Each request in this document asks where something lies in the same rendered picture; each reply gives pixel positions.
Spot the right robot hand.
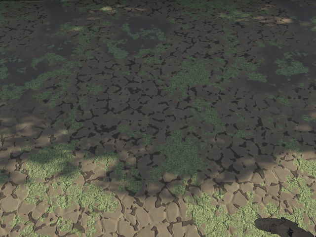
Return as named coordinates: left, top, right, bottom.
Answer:
left=254, top=217, right=316, bottom=237

